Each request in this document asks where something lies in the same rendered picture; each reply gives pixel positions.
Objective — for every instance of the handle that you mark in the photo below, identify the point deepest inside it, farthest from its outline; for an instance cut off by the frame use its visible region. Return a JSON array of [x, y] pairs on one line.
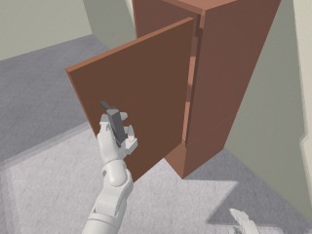
[[116, 123]]

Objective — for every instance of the left robot hand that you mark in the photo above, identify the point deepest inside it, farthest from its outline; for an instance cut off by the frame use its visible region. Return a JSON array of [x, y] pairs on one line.
[[106, 141]]

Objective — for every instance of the cupboard door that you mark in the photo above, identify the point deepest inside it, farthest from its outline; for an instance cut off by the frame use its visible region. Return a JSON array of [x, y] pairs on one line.
[[146, 78]]

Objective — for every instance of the left robot forearm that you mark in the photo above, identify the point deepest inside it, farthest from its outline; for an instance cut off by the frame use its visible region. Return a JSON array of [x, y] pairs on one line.
[[108, 211]]

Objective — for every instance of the right robot hand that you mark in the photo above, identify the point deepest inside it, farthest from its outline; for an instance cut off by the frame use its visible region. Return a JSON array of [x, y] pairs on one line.
[[248, 226]]

